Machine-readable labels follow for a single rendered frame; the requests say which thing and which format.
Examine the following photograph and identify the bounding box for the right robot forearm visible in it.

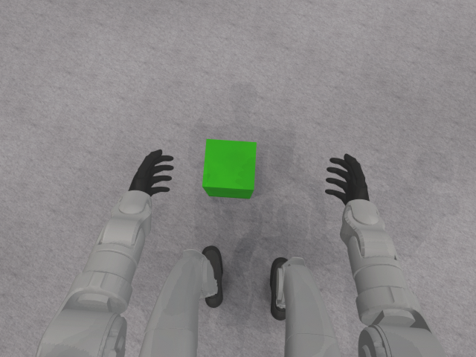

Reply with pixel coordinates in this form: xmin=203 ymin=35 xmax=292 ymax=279
xmin=340 ymin=199 xmax=447 ymax=357

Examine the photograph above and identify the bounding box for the robot left upper arm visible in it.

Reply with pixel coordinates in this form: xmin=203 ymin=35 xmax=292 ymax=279
xmin=39 ymin=309 xmax=127 ymax=357

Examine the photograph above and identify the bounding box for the robot left shin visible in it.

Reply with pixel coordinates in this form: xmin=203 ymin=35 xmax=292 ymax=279
xmin=182 ymin=249 xmax=218 ymax=298

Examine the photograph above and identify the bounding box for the left robot hand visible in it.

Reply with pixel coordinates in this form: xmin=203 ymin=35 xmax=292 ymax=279
xmin=129 ymin=149 xmax=174 ymax=197

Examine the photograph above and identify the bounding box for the robot right upper arm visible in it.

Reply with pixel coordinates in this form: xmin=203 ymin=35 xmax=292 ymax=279
xmin=358 ymin=324 xmax=445 ymax=357

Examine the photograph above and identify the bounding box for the left robot forearm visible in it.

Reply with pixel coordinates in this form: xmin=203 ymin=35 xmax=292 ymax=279
xmin=36 ymin=190 xmax=152 ymax=357

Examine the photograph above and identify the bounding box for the right robot hand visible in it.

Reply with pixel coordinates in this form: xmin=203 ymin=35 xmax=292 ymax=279
xmin=325 ymin=154 xmax=370 ymax=206

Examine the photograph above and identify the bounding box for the carton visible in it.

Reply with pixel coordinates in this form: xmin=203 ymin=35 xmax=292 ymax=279
xmin=202 ymin=139 xmax=257 ymax=199

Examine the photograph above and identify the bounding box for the robot left foot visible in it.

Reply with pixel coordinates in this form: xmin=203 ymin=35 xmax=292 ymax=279
xmin=202 ymin=245 xmax=223 ymax=308

